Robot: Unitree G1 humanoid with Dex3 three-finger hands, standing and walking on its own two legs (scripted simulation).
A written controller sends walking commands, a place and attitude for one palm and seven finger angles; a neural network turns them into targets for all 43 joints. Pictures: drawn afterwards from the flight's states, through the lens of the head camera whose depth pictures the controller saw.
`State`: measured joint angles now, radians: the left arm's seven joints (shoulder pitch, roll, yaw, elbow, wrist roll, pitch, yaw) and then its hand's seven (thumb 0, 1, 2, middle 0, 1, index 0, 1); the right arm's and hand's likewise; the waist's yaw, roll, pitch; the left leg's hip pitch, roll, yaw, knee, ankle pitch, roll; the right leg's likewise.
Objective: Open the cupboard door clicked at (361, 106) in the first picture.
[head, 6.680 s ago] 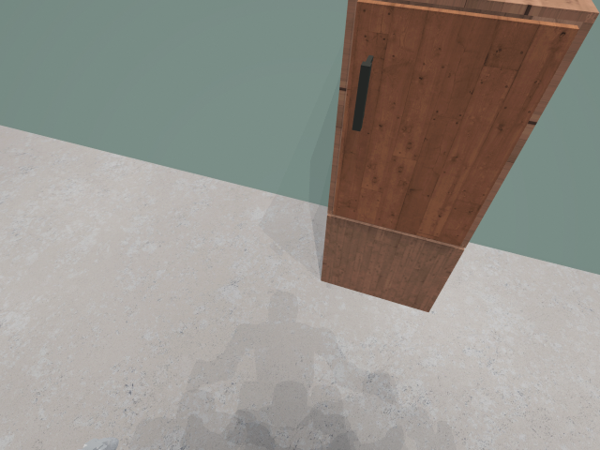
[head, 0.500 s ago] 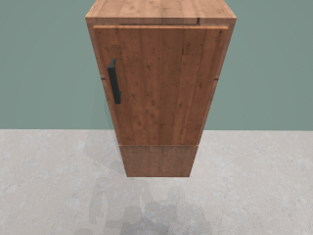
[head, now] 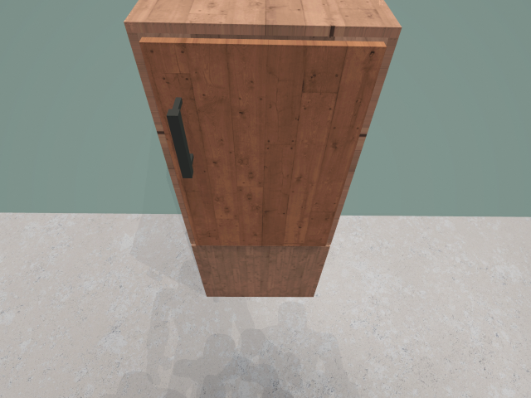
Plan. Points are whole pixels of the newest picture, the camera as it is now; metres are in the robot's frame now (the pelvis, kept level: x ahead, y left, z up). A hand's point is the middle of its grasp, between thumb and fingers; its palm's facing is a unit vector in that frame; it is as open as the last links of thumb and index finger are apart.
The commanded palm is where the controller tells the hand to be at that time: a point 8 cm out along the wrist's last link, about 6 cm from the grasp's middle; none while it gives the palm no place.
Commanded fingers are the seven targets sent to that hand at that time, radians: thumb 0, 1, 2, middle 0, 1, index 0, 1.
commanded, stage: look again from close up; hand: left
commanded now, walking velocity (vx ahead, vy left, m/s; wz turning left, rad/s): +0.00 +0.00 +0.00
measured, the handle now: (183, 139) +0.53 +0.20 +0.08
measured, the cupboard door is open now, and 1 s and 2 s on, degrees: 0 0 0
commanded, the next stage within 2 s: raise the hand with hooked fingers in 0.26 s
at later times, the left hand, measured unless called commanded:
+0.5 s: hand (148, 370) +0.17 +0.19 -0.06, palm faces +0.27 -0.94 -0.20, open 7.5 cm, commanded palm +0.12 +0.24 -0.05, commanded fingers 0.00 0.71 0.82 -0.21 -0.42 -0.21 -0.42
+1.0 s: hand (133, 358) +0.17 +0.20 -0.01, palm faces +0.06 -1.00 -0.03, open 9.9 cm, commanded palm +0.14 +0.25 +0.00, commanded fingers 0.00 0.13 0.57 -0.25 -0.80 -0.25 -0.80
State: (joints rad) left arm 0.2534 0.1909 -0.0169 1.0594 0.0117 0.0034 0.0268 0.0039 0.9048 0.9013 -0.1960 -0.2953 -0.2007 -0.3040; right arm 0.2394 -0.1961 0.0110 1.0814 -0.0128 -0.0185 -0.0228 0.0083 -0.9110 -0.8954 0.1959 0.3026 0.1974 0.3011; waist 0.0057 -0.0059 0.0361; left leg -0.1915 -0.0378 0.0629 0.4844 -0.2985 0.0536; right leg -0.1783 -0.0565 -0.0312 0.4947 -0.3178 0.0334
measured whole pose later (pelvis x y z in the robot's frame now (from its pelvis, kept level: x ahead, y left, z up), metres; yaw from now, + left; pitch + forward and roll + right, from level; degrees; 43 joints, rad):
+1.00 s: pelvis -0.05 -0.06 -0.06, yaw +3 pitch +11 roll -1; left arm 0.20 0.32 0.35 0.26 -0.38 -0.39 -0.48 0.01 0.35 0.67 -0.23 -0.65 -0.24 -0.66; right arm 0.22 -0.24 0.02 0.61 0.04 -0.24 -0.10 0.01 -0.91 -0.90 0.20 0.30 0.20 0.30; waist 0.01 0.01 -0.09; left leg -0.76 0.04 -0.05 1.03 -0.46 -0.03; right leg -0.71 0.02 -0.12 1.00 -0.47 -0.06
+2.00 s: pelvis -0.03 -0.02 -0.01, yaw +2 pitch +3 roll -1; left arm -0.11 0.43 0.44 0.37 -0.34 -0.09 -0.46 -0.01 -0.50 0.30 -0.30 -1.19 -0.30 -1.20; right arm 0.27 -0.27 0.06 0.61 0.05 -0.21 -0.12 0.02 -0.90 -0.90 0.20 0.30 0.20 0.30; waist 0.03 0.04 -0.05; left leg -0.39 0.00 0.00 0.67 -0.33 0.02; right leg -0.35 0.00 -0.07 0.63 -0.33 -0.02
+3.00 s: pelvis -0.03 -0.03 -0.02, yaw +1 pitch +6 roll -1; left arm -0.35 0.43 0.41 0.62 -0.28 -0.12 -0.41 -0.01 -0.50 0.30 -0.30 -1.20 -0.30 -1.20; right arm 0.29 -0.27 0.05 0.60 0.06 -0.16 -0.11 0.01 -0.91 -0.90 0.20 0.30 0.20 0.30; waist -0.01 0.02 -0.05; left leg -0.45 0.01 0.01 0.69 -0.34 0.01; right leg -0.42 0.01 -0.06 0.66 -0.34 -0.02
